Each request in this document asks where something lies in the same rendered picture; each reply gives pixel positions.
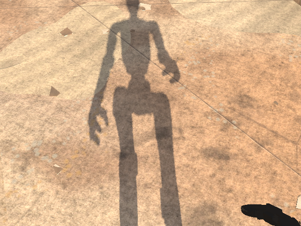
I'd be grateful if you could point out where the right robot hand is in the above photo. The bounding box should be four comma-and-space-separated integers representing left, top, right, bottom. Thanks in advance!
241, 203, 301, 226

